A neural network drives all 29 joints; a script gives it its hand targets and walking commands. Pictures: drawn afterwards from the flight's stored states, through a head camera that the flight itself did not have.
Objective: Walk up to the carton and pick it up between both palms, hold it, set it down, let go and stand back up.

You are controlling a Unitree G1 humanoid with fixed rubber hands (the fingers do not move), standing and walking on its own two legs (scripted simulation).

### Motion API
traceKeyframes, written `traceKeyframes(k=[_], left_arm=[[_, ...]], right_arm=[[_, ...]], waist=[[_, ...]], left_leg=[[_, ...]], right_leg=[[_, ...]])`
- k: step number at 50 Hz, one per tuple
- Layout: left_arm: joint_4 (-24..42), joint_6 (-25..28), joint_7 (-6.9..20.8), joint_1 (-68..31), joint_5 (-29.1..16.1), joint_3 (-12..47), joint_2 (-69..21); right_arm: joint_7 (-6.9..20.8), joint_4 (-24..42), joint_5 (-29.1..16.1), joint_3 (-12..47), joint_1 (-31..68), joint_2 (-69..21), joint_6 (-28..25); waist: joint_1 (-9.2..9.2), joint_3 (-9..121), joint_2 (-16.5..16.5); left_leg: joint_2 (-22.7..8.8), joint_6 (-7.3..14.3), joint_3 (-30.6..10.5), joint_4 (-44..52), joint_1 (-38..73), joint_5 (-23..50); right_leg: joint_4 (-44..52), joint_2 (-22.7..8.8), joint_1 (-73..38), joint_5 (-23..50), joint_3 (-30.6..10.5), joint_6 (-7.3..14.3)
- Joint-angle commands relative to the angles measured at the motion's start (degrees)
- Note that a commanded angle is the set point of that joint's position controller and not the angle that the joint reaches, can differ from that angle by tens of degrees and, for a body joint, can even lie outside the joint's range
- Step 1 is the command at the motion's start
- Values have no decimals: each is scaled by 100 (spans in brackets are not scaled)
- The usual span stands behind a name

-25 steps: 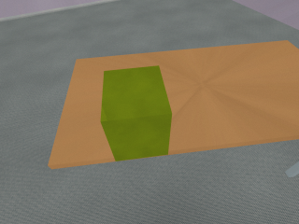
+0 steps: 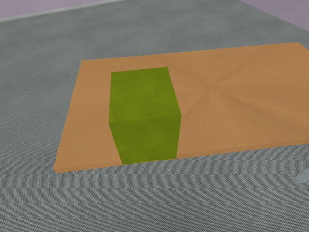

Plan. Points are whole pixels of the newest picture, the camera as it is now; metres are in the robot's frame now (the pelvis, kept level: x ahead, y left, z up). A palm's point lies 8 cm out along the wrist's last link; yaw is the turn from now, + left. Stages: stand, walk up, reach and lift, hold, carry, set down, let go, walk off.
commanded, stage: stand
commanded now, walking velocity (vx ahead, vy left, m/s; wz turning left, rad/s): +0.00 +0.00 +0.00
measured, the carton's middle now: (144, 116) +0.50 +0.05 -0.03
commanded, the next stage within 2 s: reach and lift in 0.10 s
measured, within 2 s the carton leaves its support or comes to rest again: neither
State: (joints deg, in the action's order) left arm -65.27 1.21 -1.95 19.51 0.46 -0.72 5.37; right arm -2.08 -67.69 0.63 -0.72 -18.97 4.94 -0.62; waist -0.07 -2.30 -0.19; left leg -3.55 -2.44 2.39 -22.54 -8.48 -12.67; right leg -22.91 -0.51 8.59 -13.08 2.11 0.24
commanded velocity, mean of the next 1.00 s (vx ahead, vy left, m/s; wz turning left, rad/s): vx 0.00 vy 0.00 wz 0.00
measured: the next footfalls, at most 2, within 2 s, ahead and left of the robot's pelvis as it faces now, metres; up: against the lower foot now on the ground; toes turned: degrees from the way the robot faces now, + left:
none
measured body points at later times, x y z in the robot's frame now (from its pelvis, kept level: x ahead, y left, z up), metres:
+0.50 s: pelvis -0.01 +0.01 +0.00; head +0.01 +0.01 +0.45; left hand +0.19 +0.20 -0.12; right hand +0.16 -0.14 -0.14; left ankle -0.01 +0.15 -0.74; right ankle -0.01 -0.11 -0.74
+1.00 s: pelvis -0.03 +0.01 +0.00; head -0.02 +0.01 +0.45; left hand +0.17 +0.22 -0.10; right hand +0.16 -0.16 -0.12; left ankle -0.01 +0.15 -0.74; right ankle -0.01 -0.11 -0.74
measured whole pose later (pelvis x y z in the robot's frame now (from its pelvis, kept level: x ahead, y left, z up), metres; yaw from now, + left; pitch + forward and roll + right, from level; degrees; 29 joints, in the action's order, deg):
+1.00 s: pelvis -0.03 +0.01 +0.00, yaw +3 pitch +3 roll -1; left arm -41.4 -18.4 0.8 -3.6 -0.9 -1.0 6.4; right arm -6.1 -44.7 -5.3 3.0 -2.4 5.0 7.3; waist 0.2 2.4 -1.3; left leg -2.0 -1.5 -0.5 -21.9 -16.1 -8.4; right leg -20.4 -0.3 14.2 -8.8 0.4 -0.5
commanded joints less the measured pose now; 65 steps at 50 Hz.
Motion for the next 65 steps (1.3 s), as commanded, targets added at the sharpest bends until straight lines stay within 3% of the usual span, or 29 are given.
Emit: traceKeyframes(k=[1, 5, 6, 7, 8, 9, 11, 12, 13, 14, 15, 16, 17, 18, 19, 21, 22, 24, 26, 31, 34, 37, 41, 44, 49, 56, 60, 65], left_arm=[[40, 38, -25, 521, 0, -68, 417], [36, 37, -24, 537, 1, -65, 410], [3560, -940, 97, -6616, -633, 183, 1602], [3018, -1452, -340, -5237, -406, 170, 1297], [2728, -2150, -498, -4401, -498, 267, 1633], [2831, -2726, -624, -4347, -709, 342, 1245], [3294, -3634, -593, -4193, -1363, 396, 1040], [3175, -3881, -435, -3878, -1454, 409, 1104], [2708, -3939, -246, -3641, -1411, 393, 1102], [1876, -3910, -94, -3626, -1280, 337, 999], [1108, -3845, 63, -3385, -1033, 298, 813], [713, -3746, 264, -3221, -783, 265, 699], [629, -3623, 472, -3065, -594, 251, 561], [755, -3455, 656, -2965, -258, 48, 368], [933, -3409, 721, -2720, 59, -73, 514], [1627, -3550, 641, -2609, 377, -373, 714], [1872, -3598, 591, -2550, 394, -517, 752], [2325, -3483, 426, -2568, 409, -651, 670], [2869, -3159, 251, -2630, 432, -563, 487], [3410, -2256, 4, -3317, -6, -208, 377], [3664, -2109, -150, -3920, -213, -139, 427], [3666, -2121, -169, -3860, -380, -47, 563], [3151, -2192, -24, -3109, -344, -39, 746], [2816, -2112, 128, -2537, -215, -73, 674], [2644, -1748, 338, -2165, -55, -217, 474], [2981, -766, -48, -2940, -297, 41, 219], [3177, -305, -447, -3458, -591, 251, 286], [3189, -481, -660, -4005, -782, 315, 594]], right_arm=[[-20, 6, -1, -64, -609, 411, -19], [-18, 13, -1, -65, -616, 404, -20], [150, 3966, -458, -712, 6399, 925, 216], [239, 2791, 172, -1130, 4707, 389, 812], [337, 2564, 121, -1233, 4256, 573, 1437], [389, 2916, -27, -1014, 4058, 372, 1785], [377, 3117, -379, -545, 3687, -42, 2334], [347, 2983, -714, -291, 3002, -197, 2700], [269, 2703, -999, -113, 2489, -433, 3009], [175, 2077, -1132, -28, 2311, -622, 3187], [42, 1452, -1191, 16, 2036, -360, 3269], [-77, 1122, -1290, 59, 1795, -105, 3258], [-208, 1054, -1381, 101, 1785, 47, 3163], [-338, 988, -1445, 76, 1703, 71, 2997], [-476, 783, -1314, -15, 2048, 312, 2663], [-643, 394, -1087, 47, 2653, 851, 2030], [-659, 563, -1036, 151, 2764, 988, 1832], [-612, 1148, -676, 71, 2926, 1176, 1514], [-505, 1847, -296, -154, 2831, 1201, 1238], [-268, 2610, -184, -391, 2764, 834, 545], [-112, 3064, -360, -305, 3060, 378, 540], [-46, 3273, -614, -42, 2783, 77, 809], [-134, 3006, -748, 189, 2065, 127, 1119], [-287, 2738, -696, 212, 1716, 389, 1046], [-551, 2642, -487, 239, 1583, 600, 445], [-320, 3614, -236, -178, 1823, 705, -269], [-11, 3971, -251, -233, 2048, 654, -388], [303, 3985, -282, -296, 2584, 302, -53]], waist=[[-2, -364, -11], [-2, -366, -6], [-354, 636, 1427], [-442, -64, 777], [-202, 819, 1003], [-55, 1062, 628], [67, 1988, -105], [25, 2396, -504], [-88, 2482, -778], [-168, 2366, -807], [-153, 2433, -839], [-329, 2546, -959], [-409, 2510, -925], [-550, 2425, -794], [-238, 1973, -687], [42, 1586, -629], [79, 1320, -557], [106, 1105, -108], [92, 1091, 141], [-97, 1743, 294], [26, 2099, 281], [97, 2378, 122], [132, 2223, -247], [90, 1888, -360], [109, 943, -128], [117, 627, 410], [84, 830, 142], [128, 1092, -76]], left_leg=[[-268, 160, -224, 380, -210, 478], [-261, 162, -227, 378, -229, 451], [113, 402, 282, -261, -2551, -658], [480, 335, 457, -944, -2555, -1873], [610, 306, 643, -905, -2045, -2109], [452, 409, 588, -1099, -2119, -1852], [234, 418, 123, -1365, -2142, -594], [268, 256, 43, -1424, -2170, -166], [292, 95, 43, -1377, -2453, -386], [234, 4, 6, -1383, -2679, 0], [204, -147, -105, -1335, -2669, 865], [256, -343, -136, -1338, -2158, 1511], [266, -400, -184, -1117, -1478, 1926], [329, -359, -235, -646, -819, 1599], [313, -177, -250, -376, -687, 1739], [323, -70, -456, -148, 76, 2496], [325, -60, -478, -62, 30, 2406], [317, 2, -482, -37, -169, 2425], [344, 29, -466, -7, -191, 2289], [404, 49, -283, -238, 43, 1936], [396, 181, -105, -427, -581, 1500], [442, 212, -34, -485, -902, 1566], [519, 77, -82, -320, -480, 2110], [529, -23, -175, -124, 64, 2281], [507, 68, -267, 191, 74, 1507], [329, 351, -55, 255, -1000, -804], [240, 460, -6, 62, -1568, -1653], [397, 452, 119, -477, -1654, -1634]], right_leg=[[473, -446, 249, 428, -389, 114], [476, -448, 267, 393, -392, 109], [-219, 188, 1803, -689, -451, -113], [-727, 76, 1919, -2523, -72, -15], [-811, 203, 1053, -2848, 244, -12], [-949, 38, 1303, -2229, 204, 57], [-1302, -348, 969, -111, -289, 88], [-1349, -373, 775, 246, -327, 180], [-1296, -386, 878, -131, -236, 242], [-1271, -346, 1380, 21, -39, 155], [-1216, -214, 1372, 594, 118, 120], [-1030, -44, 1182, 990, 90, 116], [-610, 139, 962, 1158, 5, 85], [-30, 247, 850, 771, -173, 38], [55, 298, 842, 1020, -239, 51], [297, 501, 640, 1651, -347, 238], [465, 545, 645, 1482, -383, 305], [550, 630, 625, 1360, -299, 259], [516, 596, 455, 1278, -189, 199], [106, 272, 594, 1494, -182, 118], [-239, 22, 478, 1487, -308, 47], [-395, -91, 194, 1808, -371, -15], [-16, -13, 147, 1749, -338, 1], [393, 144, 271, 1399, -279, 41], [643, 278, 438, 891, -242, 102], [-57, 163, 334, -311, -179, 125], [-525, 185, 287, -783, -13, 89], [-637, -18, 1073, -1354, -49, 58]])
